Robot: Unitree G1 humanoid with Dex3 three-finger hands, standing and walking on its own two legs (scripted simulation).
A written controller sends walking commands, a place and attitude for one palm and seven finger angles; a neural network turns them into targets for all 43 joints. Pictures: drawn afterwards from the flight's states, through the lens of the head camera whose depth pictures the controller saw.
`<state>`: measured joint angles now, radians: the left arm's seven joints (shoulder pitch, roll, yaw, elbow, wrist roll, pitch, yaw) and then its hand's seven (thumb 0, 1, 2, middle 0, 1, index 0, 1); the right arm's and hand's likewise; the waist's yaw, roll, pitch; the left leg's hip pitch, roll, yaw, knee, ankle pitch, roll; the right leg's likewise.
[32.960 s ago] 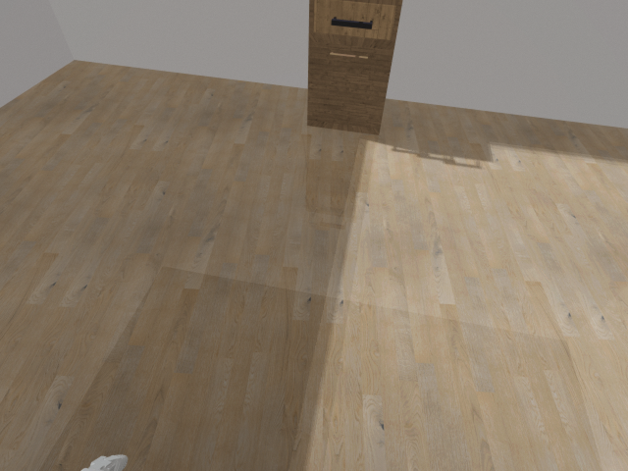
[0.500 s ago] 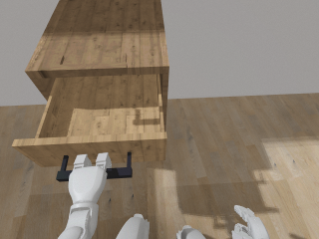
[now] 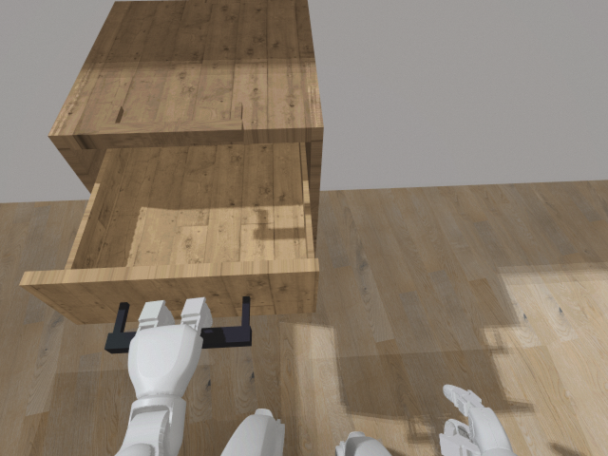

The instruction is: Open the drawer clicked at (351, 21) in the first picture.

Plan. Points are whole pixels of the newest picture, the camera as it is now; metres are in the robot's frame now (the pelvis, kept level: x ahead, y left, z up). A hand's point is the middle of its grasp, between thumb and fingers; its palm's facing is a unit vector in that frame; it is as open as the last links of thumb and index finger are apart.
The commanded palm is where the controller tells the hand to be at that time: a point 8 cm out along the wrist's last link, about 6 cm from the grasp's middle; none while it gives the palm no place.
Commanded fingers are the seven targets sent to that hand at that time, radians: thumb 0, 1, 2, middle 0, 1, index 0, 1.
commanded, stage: pull the drawer open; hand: left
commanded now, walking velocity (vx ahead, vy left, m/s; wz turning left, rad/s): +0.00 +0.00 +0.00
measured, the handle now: (183, 323) +0.30 +0.20 -0.05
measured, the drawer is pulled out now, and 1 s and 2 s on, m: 0.24 0.24 0.24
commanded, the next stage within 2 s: open the thumb to release the handle in 0.36 s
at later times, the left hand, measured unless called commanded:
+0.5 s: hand (181, 363) +0.25 +0.19 -0.07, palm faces -0.02 -0.09 -1.00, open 5.4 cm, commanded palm +0.24 +0.20 -0.02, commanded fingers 0.00 0.69 0.81 -0.38 -1.33 -0.38 -1.33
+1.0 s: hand (176, 357) +0.26 +0.20 -0.07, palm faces -0.03 -0.08 -1.00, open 12.6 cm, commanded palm +0.24 +0.20 -0.02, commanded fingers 0.00 -0.50 0.30 -0.30 -1.20 -0.30 -1.20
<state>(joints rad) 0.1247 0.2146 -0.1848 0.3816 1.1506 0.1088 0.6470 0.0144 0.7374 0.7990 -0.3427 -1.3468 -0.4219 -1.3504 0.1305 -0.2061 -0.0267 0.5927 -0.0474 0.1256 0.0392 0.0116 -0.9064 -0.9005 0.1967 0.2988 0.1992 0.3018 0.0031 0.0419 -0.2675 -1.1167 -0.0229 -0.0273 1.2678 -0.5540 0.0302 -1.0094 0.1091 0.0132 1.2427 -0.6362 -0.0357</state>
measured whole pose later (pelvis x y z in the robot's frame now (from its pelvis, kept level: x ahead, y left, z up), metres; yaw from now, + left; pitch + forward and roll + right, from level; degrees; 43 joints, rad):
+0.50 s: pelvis +0.00 +0.00 +0.00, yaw +0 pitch +23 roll -2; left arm 0.11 0.22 -0.19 0.40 1.16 0.10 0.66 0.01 0.73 0.81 -0.35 -1.35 -0.42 -1.35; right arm 0.13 -0.21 -0.03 0.61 -0.05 0.12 0.03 0.01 -0.91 -0.90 0.20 0.30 0.20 0.30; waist 0.01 0.04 -0.27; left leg -1.13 -0.03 -0.03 1.27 -0.55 0.03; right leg -1.02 0.11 0.01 1.25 -0.63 -0.04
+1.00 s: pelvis -0.02 -0.01 +0.00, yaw +1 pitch +22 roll -2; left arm -0.03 0.25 -0.16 0.53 1.12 0.07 0.62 0.00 -0.30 0.38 -0.33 -1.22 -0.34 -1.22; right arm 0.17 -0.21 -0.04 0.65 -0.03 0.10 -0.01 0.01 -0.91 -0.90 0.20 0.30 0.20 0.30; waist 0.01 0.04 -0.26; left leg -1.15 -0.03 -0.05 1.27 -0.51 0.02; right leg -1.04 0.10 -0.01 1.25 -0.60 -0.04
